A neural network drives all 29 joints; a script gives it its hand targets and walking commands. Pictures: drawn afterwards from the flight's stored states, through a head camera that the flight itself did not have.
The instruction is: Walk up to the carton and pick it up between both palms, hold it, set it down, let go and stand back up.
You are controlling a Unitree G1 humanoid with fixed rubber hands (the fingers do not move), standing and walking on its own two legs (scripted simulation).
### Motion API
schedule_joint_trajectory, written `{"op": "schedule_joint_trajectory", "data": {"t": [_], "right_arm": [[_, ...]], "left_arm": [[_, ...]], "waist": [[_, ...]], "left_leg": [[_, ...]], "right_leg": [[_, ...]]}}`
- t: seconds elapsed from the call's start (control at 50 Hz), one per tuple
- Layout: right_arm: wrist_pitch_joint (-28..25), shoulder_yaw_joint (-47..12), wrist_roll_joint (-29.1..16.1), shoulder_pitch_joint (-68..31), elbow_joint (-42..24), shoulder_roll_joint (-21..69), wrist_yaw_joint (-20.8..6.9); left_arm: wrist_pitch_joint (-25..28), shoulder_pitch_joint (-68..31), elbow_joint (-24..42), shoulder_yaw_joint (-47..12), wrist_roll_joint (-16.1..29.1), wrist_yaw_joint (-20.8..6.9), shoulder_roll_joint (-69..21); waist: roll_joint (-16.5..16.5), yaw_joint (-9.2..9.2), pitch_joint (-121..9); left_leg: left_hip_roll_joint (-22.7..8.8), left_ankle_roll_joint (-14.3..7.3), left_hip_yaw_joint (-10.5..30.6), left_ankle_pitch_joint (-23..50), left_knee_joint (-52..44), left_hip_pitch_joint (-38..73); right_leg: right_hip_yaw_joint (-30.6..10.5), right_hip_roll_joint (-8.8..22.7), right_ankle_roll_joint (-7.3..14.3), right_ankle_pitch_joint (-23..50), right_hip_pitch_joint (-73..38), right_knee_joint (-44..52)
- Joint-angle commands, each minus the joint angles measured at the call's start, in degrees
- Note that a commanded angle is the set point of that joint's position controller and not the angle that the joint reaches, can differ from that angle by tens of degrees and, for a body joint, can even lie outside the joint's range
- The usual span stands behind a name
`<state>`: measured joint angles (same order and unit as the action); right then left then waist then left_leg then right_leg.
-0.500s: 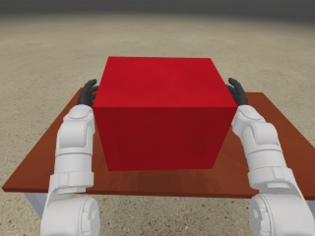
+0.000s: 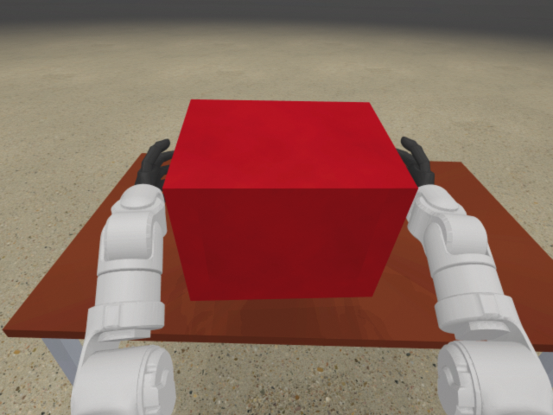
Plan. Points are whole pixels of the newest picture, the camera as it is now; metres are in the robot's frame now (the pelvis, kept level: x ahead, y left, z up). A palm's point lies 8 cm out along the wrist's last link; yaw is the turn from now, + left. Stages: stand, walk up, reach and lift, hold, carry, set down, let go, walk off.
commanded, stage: hold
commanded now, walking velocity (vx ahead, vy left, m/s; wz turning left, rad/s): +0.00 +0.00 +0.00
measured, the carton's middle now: (282, 198) +0.40 +0.01 +0.19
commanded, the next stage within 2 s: none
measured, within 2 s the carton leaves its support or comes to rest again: neither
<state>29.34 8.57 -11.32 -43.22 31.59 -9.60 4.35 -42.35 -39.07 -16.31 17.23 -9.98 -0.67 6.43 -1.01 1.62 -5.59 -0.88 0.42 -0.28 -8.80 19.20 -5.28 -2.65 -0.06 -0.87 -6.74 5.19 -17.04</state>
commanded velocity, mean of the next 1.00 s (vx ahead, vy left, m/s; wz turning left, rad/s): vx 0.00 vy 0.00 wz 0.00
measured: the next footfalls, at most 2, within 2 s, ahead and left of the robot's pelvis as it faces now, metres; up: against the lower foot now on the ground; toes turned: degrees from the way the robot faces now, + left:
none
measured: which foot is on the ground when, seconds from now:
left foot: down 0.00-1.00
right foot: down 0.00-1.00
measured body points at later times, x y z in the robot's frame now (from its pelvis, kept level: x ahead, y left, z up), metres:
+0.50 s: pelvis +0.00 +0.00 +0.00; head -0.07 +0.01 +0.44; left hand +0.37 +0.20 +0.23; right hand +0.38 -0.18 +0.23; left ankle +0.02 +0.12 -0.75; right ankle +0.04 -0.13 -0.75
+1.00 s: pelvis +0.00 +0.00 +0.00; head -0.08 +0.01 +0.44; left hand +0.37 +0.20 +0.23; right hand +0.38 -0.18 +0.23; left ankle +0.02 +0.12 -0.75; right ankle +0.04 -0.13 -0.75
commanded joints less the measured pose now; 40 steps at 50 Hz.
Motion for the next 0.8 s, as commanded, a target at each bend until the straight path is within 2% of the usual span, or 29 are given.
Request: {"op": "schedule_joint_trajectory", "data": {"t": [0.0,0.02,0.04,0.06,0.1,0.12,0.16,0.2,0.22,0.26,0.28,0.3,0.32,0.36,0.38,0.4,0.42,0.44,0.46,0.48,0.5,0.52,0.58,0.62,0.64,0.66,0.68,0.7,0.78], "right_arm": [[-2.9,-23.0,-8.6,-42.5,-17.0,30.5,-7.8],[-2.8,-22.2,-7.7,-42.1,-16.4,30.5,-7.7],[-2.9,-23.3,-8.8,-41.7,-16.8,30.8,-7.8],[-2.8,-23.0,-8.3,-40.2,-17.7,29.9,-7.7],[-2.0,-20.4,-6.1,-41.0,-12.9,28.8,-7.7],[-2.8,-20.2,-6.5,-43.1,-14.1,29.5,-7.7],[-2.0,-20.0,-5.7,-43.8,-11.9,29.8,-8.2],[-2.6,-21.2,-6.1,-41.9,-15.0,31.0,-7.9],[-2.8,-20.4,-6.0,-42.4,-14.6,29.4,-7.9],[-2.8,-22.2,-7.2,-42.7,-17.4,30.5,-7.3],[-2.6,-21.7,-6.9,-42.0,-15.8,30.2,-7.4],[-2.3,-21.8,-7.2,-40.7,-14.5,30.3,-7.5],[-3.1,-22.3,-7.6,-42.1,-17.3,29.7,-7.7],[-2.4,-21.4,-7.3,-39.8,-14.2,30.5,-7.6],[-3.0,-22.4,-7.5,-41.0,-17.7,30.4,-7.6],[-2.4,-22.8,-7.4,-39.0,-16.4,30.7,-7.3],[-2.8,-22.0,-7.7,-41.8,-17.6,29.9,-7.4],[-2.4,-21.7,-6.6,-40.7,-16.1,30.0,-7.2],[-2.2,-21.1,-6.9,-41.8,-14.8,30.0,-7.4],[-2.5,-22.3,-6.6,-41.4,-16.4,31.2,-7.3],[-2.3,-22.5,-7.0,-41.5,-15.5,30.4,-7.3],[-2.1,-21.9,-6.5,-40.8,-15.3,30.4,-7.3],[-2.2,-22.4,-7.5,-40.3,-15.9,30.7,-7.4],[-2.8,-21.7,-7.1,-42.3,-16.0,30.3,-7.7],[-2.6,-21.4,-7.2,-41.7,-14.4,30.6,-7.5],[-2.6,-21.2,-7.0,-41.6,-15.4,30.6,-7.6],[-2.5,-20.5,-6.9,-41.6,-14.8,29.8,-7.4],[-2.7,-21.1,-6.6,-42.9,-15.6,30.8,-7.5],[-2.4,-21.7,-6.7,-41.5,-14.7,30.6,-7.7]], "left_arm": [[4.3,-43.4,16.1,-25.3,12.0,-9.7,-29.7],[4.5,-44.8,16.4,-25.5,12.1,-9.7,-30.7],[4.4,-42.8,16.4,-24.8,11.6,-9.6,-29.6],[4.0,-41.4,16.1,-25.2,11.5,-9.9,-29.7],[3.4,-42.3,12.5,-23.2,10.3,-10.4,-28.7],[3.6,-44.2,12.8,-24.7,11.7,-10.5,-30.4],[3.5,-43.2,9.0,-21.6,10.3,-10.8,-28.4],[4.0,-43.2,14.7,-24.1,11.4,-10.7,-29.3],[3.9,-43.0,13.3,-24.4,11.2,-10.5,-28.9],[4.0,-41.4,13.7,-23.4,10.7,-10.6,-28.8],[3.8,-41.7,12.8,-23.1,10.2,-10.7,-28.7],[4.0,-43.0,15.3,-23.4,11.1,-10.7,-28.9],[4.1,-42.7,15.6,-25.9,12.5,-10.3,-30.3],[4.2,-44.1,16.7,-23.7,11.0,-10.2,-29.0],[4.3,-43.3,18.6,-26.0,12.3,-10.1,-30.0],[3.8,-40.4,16.7,-24.2,11.3,-10.5,-29.0],[4.1,-43.0,16.3,-25.5,12.3,-10.1,-30.0],[4.0,-42.0,14.0,-24.6,11.8,-10.3,-29.1],[4.1,-43.2,12.6,-23.2,11.5,-10.6,-28.9],[4.0,-41.9,14.1,-23.2,11.3,-10.6,-28.9],[3.9,-41.3,13.4,-22.7,10.5,-10.6,-27.7],[4.0,-41.7,13.5,-22.8,11.1,-10.6,-28.1],[4.0,-43.3,16.4,-23.5,10.8,-10.4,-28.2],[4.3,-44.6,16.3,-25.7,12.1,-9.8,-29.9],[4.0,-44.1,13.9,-24.2,10.9,-10.1,-29.3],[4.1,-43.3,13.9,-24.3,11.4,-10.3,-29.8],[3.9,-42.8,13.7,-24.5,12.0,-10.2,-29.8],[4.4,-44.3,14.1,-24.6,12.4,-10.2,-29.5],[3.8,-41.3,12.6,-22.5,10.2,-10.6,-27.6]], "waist": [[1.2,3.86,-20.8],[1.1,4.71,-21.9],[0.2,2.92,-21.4],[1.1,4.11,-21.6],[0.0,4.10,-14.3],[1.5,4.73,-17.4],[-0.9,3.56,-14.7],[-0.5,4.01,-19.2],[1.4,4.80,-19.6],[-0.5,3.48,-19.5],[-0.7,3.58,-19.4],[0.3,4.02,-19.9],[1.1,4.84,-22.0],[2.1,3.88,-20.2],[1.3,4.49,-23.6],[-0.1,3.95,-20.3],[0.9,4.67,-21.1],[0.1,4.83,-19.9],[-0.2,4.16,-16.9],[-0.9,3.91,-20.1],[-1.5,3.19,-18.8],[-1.4,3.95,-18.0],[1.0,3.37,-20.3],[1.4,4.30,-20.6],[2.1,3.53,-18.4],[0.1,4.00,-19.2],[1.1,4.63,-17.4],[-0.9,4.75,-20.1],[-0.2,3.38,-16.8]], "left_leg": [[2.9,1.0,1.0,9.2,-3.6,-0.4],[2.8,1.2,1.1,8.3,-4.0,0.9],[2.7,0.6,1.2,9.2,-3.6,0.2],[2.8,1.0,1.1,9.8,-3.9,0.7],[2.6,0.8,0.8,4.9,-5.4,-2.1],[2.3,0.6,0.8,3.6,-5.2,-1.7],[2.4,-0.4,0.3,0.5,-6.3,-2.9],[2.6,0.1,0.3,5.2,-5.0,-1.2],[2.5,0.6,0.7,5.4,-5.1,-0.9],[3.0,0.1,0.6,7.4,-4.3,0.0],[2.6,0.2,0.5,7.5,-4.3,0.3],[2.8,0.6,0.7,6.8,-4.5,-0.2],[2.4,0.9,1.2,8.3,-4.0,0.6],[2.5,1.2,0.7,7.9,-4.3,0.6],[2.6,1.2,0.9,10.5,-3.7,1.4],[2.8,0.9,0.4,11.3,-3.7,1.1],[3.1,0.9,0.8,9.0,-3.5,0.8],[3.1,0.8,0.4,7.3,-4.2,0.5],[2.8,0.2,0.8,4.2,-5.0,-1.2],[2.6,0.0,0.4,8.0,-4.2,0.4],[2.9,-0.1,0.3,7.1,-4.7,-0.6],[2.8,0.2,0.8,6.8,-4.4,-1.2],[2.9,0.7,0.3,7.5,-4.1,-0.1],[2.8,1.0,0.8,7.1,-4.3,0.1],[3.0,0.6,0.3,5.4,-4.6,-0.6],[2.5,0.5,0.7,4.8,-4.8,-1.2],[2.9,0.8,0.7,5.6,-4.4,-1.7],[2.5,0.4,0.6,6.0,-4.2,-1.2],[3.1,0.0,0.4,6.0,-5.1,-1.5]], "right_leg": [[2.5,-2.9,1.4,9.8,-11.5,2.4],[2.5,-2.9,1.2,8.9,-12.1,2.8],[2.1,-2.9,1.5,10.3,-11.9,2.5],[2.4,-3.0,1.5,11.3,-12.4,2.6],[2.4,-2.6,1.4,5.3,-9.9,3.6],[1.9,-2.3,1.6,4.9,-9.0,3.3],[2.4,-2.1,1.4,2.1,-9.4,4.0],[2.4,-2.5,1.3,6.9,-10.9,3.0],[2.5,-2.3,1.7,6.7,-10.6,3.2],[2.0,-2.5,0.9,8.5,-11.6,3.3],[2.2,-2.9,1.4,8.1,-11.6,3.4],[2.3,-2.4,1.3,7.8,-11.8,3.0],[2.5,-2.8,1.6,9.2,-10.7,2.6],[2.0,-2.6,1.6,8.8,-11.7,2.8],[2.6,-2.9,1.7,11.5,-12.8,2.2],[2.4,-2.8,1.3,11.9,-13.6,2.6],[2.2,-2.6,1.1,10.2,-11.9,3.0],[2.5,-2.4,0.9,8.7,-11.6,3.4],[2.3,-2.4,1.2,5.0,-9.0,3.8],[2.3,-2.3,1.1,9.1,-11.0,3.2],[2.4,-2.4,0.8,8.4,-11.3,3.3],[2.1,-2.4,1.2,9.0,-12.2,3.1],[2.3,-2.5,1.3,8.8,-12.4,2.8],[2.5,-2.6,1.5,7.6,-10.3,3.0],[2.4,-2.2,1.1,6.3,-9.6,3.4],[2.4,-2.7,1.3,5.3,-10.4,3.4],[2.3,-2.3,1.2,6.4,-10.1,3.4],[2.3,-2.4,1.4,7.3,-11.1,3.0],[2.2,-1.9,0.9,7.8,-11.3,3.7]]}}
